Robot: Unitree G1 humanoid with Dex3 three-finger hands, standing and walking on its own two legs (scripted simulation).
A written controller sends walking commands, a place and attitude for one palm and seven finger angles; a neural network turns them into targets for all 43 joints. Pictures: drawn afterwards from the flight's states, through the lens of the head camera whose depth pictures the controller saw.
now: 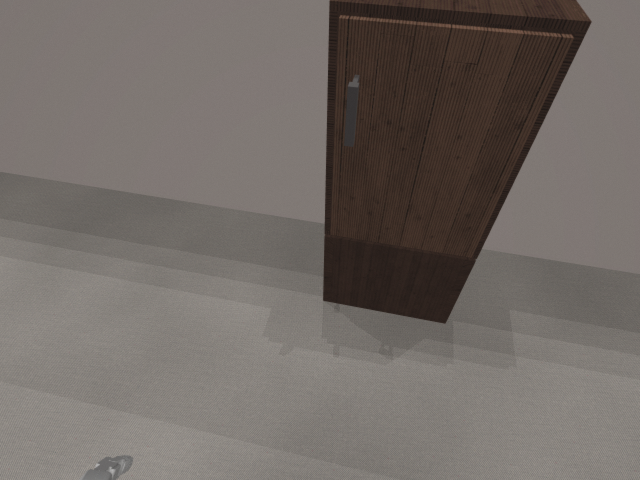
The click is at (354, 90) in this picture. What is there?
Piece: cupboard door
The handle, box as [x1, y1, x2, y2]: [344, 75, 359, 146]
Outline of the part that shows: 359,75 355,75 353,80 348,84 344,145 352,146 354,140 358,92 357,82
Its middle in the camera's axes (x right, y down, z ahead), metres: +0.07 -0.27 +0.82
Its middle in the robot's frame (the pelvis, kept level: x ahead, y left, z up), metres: +0.80 -0.03 +0.05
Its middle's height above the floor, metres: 0.82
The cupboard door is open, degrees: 0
